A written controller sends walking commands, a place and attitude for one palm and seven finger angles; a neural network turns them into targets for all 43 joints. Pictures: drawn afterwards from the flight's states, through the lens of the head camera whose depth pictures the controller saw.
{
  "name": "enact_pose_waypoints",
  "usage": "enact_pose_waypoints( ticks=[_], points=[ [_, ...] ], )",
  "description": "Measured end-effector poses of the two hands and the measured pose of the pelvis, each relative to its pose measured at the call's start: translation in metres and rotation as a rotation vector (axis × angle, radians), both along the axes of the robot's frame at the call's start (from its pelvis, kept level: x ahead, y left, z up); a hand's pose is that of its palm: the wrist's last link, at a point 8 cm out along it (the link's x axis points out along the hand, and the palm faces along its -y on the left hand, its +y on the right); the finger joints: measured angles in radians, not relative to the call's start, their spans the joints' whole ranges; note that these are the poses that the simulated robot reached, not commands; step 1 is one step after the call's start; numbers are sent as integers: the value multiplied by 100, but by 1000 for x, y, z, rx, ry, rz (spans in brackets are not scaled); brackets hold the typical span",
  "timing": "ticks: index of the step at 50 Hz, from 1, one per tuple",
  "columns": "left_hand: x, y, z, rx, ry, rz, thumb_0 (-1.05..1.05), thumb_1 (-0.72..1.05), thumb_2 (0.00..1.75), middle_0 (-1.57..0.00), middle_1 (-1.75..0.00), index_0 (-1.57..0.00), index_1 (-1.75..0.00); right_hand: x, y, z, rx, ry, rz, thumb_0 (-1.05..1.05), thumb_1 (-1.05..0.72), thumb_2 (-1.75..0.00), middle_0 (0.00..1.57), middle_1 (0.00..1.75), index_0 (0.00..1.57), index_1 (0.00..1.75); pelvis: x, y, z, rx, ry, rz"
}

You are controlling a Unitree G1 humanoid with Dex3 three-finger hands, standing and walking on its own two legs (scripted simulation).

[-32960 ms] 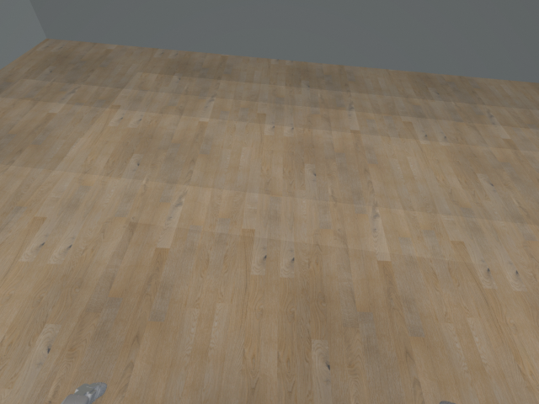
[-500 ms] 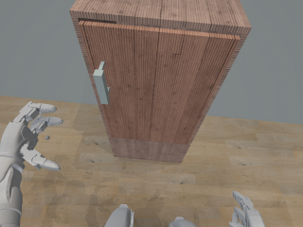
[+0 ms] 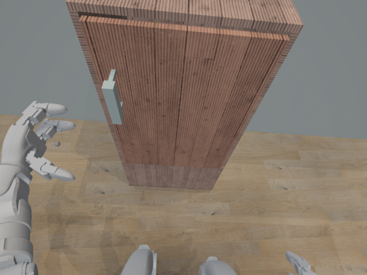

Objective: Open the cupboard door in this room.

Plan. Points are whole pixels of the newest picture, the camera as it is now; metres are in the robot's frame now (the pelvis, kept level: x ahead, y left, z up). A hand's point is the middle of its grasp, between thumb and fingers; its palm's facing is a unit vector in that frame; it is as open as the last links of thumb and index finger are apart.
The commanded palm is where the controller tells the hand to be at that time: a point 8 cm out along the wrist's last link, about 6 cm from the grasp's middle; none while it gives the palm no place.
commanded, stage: move the hooked fingers beside the handle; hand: left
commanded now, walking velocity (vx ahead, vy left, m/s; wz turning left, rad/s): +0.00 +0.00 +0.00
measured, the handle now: (115, 97) +0.50 +0.18 +0.05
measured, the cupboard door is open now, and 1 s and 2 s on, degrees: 0 0 0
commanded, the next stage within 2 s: slide the fingers in behind the handle in 1.90 s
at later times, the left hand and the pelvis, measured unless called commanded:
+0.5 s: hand (69, 123) +0.41 +0.26 +0.06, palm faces +0.02 -1.00 -0.01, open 14.0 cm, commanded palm +0.40 +0.30 +0.06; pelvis +0.00 +0.01 +0.00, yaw -1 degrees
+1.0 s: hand (81, 107) +0.46 +0.25 +0.06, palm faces +0.01 -1.00 -0.02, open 14.0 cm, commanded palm +0.44 +0.29 +0.05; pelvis -0.01 +0.00 -0.01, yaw -2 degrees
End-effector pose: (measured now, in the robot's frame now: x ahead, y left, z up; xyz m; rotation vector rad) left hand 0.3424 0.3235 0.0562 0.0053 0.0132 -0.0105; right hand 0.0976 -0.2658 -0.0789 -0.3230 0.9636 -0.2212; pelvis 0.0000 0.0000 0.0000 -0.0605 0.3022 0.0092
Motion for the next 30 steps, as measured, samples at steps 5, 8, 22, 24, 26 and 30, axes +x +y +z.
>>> enact_pose_waypoints(
  ticks=[5, 8, 22, 24, 26, 30],
  points=[
    [14, 1, -1, 2, 24, 11, -1, -50, 30, -30, -120, -30, -120, -2, 6, 1, 7, 4, -9, 1, -90, -90, 21, 30, 20, 30, 0, 4, 1, -3, 4, -2],
    [20, 0, 3, 10, 9, 17, -1, -50, 30, -30, -120, -30, -120, -4, 10, 1, 14, 13, -12, 1, -90, -90, 21, 30, 20, 30, 1, 6, 2, -4, 7, -4],
    [44, -10, -4, 3, 13, 20, -1, -50, 30, -30, -120, -30, -120, -22, 11, -8, 15, 99, -34, 1, -90, -90, 21, 30, 20, 30, -1, 9, -2, -5, 23, -9],
    [47, -10, -1, 7, -6, 26, -1, -50, 30, -30, -120, -30, -120, -26, 10, -9, 12, 112, -40, 1, -90, -90, 21, 30, 20, 30, -2, 9, -2, -6, 25, -9],
    [51, -10, 1, 7, -15, 30, -1, -50, 30, -30, -120, -30, -120, -30, 8, -10, 10, 126, -46, 1, -90, -90, 21, 30, 20, 30, -2, 8, -3, -7, 26, -9],
    [60, -10, 2, 8, -1, 28, -1, -50, 30, -30, -120, -30, -120, -39, 6, -12, 8, 155, -58, 1, -90, -90, 21, 30, 20, 30, -4, 7, -5, -8, 30, -7]
  ],
)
